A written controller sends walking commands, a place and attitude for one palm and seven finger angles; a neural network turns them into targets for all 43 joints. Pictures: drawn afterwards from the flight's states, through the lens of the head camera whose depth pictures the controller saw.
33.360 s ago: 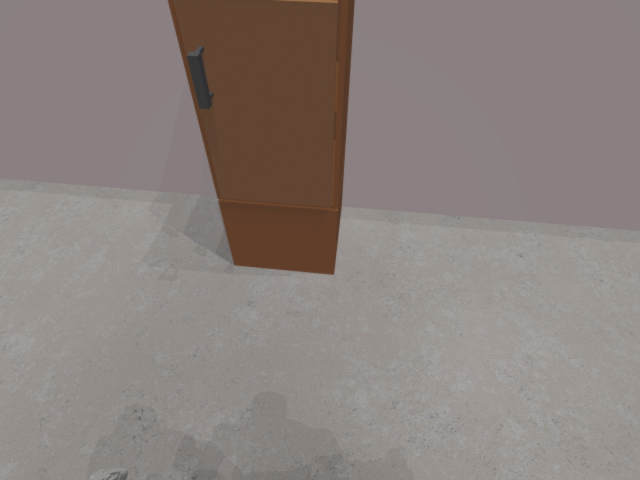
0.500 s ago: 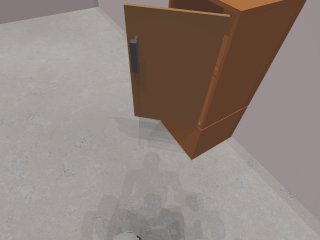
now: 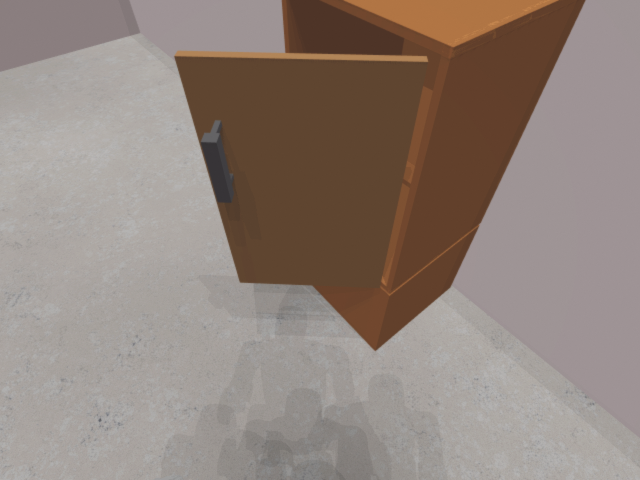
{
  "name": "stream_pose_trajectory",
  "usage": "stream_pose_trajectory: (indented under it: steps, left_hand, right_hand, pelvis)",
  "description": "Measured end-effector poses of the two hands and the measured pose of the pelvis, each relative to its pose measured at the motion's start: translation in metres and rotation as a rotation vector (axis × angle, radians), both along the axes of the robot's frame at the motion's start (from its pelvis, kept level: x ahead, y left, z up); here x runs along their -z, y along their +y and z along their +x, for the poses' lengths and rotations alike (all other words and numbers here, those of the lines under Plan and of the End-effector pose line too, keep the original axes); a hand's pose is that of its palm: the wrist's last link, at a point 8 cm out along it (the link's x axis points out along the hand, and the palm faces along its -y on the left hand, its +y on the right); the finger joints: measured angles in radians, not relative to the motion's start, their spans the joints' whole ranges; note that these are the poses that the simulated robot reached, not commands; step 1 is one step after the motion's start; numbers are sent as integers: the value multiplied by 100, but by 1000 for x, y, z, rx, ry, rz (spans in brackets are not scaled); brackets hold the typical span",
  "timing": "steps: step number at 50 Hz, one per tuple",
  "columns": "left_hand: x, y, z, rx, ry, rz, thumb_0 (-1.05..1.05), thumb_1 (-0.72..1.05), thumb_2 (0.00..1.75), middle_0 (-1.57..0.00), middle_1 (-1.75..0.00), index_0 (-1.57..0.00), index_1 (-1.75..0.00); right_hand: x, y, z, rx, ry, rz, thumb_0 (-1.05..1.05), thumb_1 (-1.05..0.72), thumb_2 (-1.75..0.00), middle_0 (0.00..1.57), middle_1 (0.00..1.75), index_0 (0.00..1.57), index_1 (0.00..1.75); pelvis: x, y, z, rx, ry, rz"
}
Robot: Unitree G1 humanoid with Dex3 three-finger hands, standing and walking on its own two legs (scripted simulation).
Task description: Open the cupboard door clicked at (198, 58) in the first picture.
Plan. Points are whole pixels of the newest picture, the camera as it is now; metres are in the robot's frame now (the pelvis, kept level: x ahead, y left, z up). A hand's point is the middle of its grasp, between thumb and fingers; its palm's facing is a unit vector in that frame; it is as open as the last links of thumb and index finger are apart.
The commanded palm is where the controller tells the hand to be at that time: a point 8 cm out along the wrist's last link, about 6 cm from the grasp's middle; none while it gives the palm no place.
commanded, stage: come to a stop and stand still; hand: left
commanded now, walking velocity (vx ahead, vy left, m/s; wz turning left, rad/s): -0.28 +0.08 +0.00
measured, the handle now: (221, 161) +0.60 +0.19 +0.05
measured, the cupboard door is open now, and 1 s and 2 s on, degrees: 48 48 48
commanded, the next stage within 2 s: look again from close up in 0.82 s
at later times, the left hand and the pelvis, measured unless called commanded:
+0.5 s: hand out of the picture +0.00 +0.21 -0.18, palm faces +0.10 -0.97 -0.20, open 7.3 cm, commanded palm none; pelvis -0.01 +0.02 +0.01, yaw +1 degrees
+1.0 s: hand out of the picture -0.04 +0.17 -0.17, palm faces +0.01 -0.98 -0.19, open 7.3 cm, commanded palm none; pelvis -0.04 +0.00 +0.01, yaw +1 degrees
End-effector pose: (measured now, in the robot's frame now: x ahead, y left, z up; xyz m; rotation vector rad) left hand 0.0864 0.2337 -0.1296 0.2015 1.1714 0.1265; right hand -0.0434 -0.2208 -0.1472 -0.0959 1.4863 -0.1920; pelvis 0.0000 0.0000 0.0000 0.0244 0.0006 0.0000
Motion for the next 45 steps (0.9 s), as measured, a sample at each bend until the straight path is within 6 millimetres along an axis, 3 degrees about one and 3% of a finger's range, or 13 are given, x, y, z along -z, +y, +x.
stream_pose_trajectory:
  steps: [5, 9, 18, 23, 28, 35, 45]
  left_hand:
    - [1, -10, 18, -2, 12, -7, 0, 92, 90, -20, -30, -20, -30]
    - [6, -9, 13, -36, 12, -18, 0, 91, 90, -21, -30, -20, -30]
    - [23, 20, -43, -110, 114, -55, 0, 91, 90, -21, -30, -20, -30]
    - [17, 29, -79, -146, 175, -41, 0, 91, 90, -20, -30, -20, -30]
    - [15, 27, -109, -146, 214, -11, 0, 91, 90, -20, -30, -20, -30]
    - [7, 9, -131, -117, 246, -16, 0, 91, 90, -20, -30, -20, -30]
    - [11, -17, -126, -99, 223, -66, 1, 92, 90, -20, -30, -20, -30]
  right_hand:
    - [-1, 3, 11, 22, 26, 13, 1, -91, -90, 20, 30, 20, 30]
    - [-2, 1, 28, 1, 8, -6, 1, -91, -90, 20, 30, 20, 30]
    - [-18, 6, 74, -82, -154, -93, 1, -91, -90, 20, 30, 20, 30]
    - [-23, 15, 92, -132, -205, -82, 1, -91, -90, 20, 30, 20, 30]
    - [-14, 18, 99, -125, -245, -37, 1, -90, -90, 20, 30, 20, 30]
    - [-13, 9, 79, -86, -233, -12, 0, -92, -90, 20, 30, 20, 30]
    - [-14, -7, 12, -57, -74, -34, 0, -91, -90, 20, 30, 20, 30]
  pelvis:
    - [-2, -4, 13, -17, 13, -6]
    - [0, -1, 11, -29, 7, -14]
    - [1, 22, -4, -24, -2, -31]
    - [-5, 24, -10, -27, 5, -33]
    - [-1, 18, -16, -13, 9, -3]
    - [-7, 12, -24, -12, -7, -17]
    - [-9, 3, -28, -16, -21, -19]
